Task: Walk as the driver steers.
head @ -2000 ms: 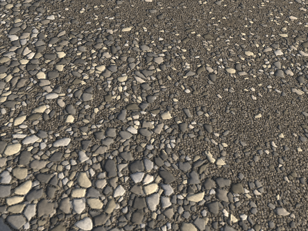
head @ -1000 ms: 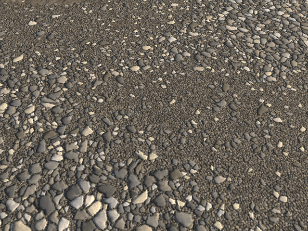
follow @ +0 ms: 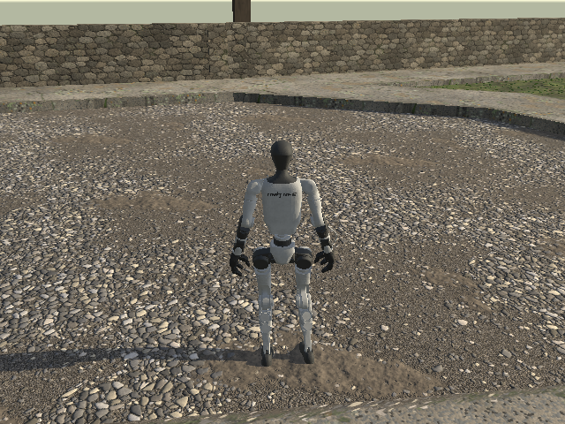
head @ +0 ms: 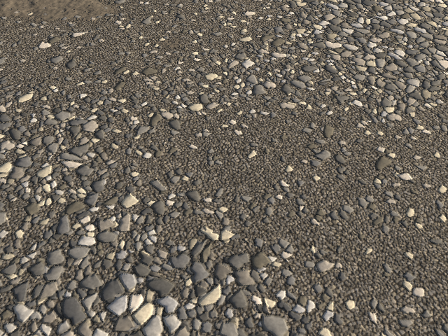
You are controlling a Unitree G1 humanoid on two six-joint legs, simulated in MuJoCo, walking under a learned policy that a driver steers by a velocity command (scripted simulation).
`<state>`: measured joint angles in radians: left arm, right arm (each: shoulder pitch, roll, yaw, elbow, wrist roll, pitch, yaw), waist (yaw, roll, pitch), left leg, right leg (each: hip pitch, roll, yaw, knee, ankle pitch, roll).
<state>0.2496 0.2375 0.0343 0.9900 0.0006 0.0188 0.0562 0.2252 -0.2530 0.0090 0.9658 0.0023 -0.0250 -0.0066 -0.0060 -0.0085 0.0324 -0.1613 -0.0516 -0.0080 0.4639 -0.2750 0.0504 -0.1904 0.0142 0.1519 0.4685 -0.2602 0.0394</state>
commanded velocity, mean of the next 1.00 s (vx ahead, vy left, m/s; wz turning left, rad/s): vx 0.41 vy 0.00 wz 0.00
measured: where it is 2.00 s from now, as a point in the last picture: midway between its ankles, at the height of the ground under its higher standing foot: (233, 207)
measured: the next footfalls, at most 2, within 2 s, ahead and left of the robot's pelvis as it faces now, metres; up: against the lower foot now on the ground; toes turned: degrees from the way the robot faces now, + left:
right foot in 0.28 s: +0.12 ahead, -0.16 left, +0.00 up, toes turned -1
left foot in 0.76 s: +0.48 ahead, +0.06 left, +0.00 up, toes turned +2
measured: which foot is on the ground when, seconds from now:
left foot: down 0.00-0.28, up 0.30-0.74, down 0.76-1.00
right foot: down 0.00-0.00, up 0.02-0.26, down 0.28-0.78, up 0.80-1.00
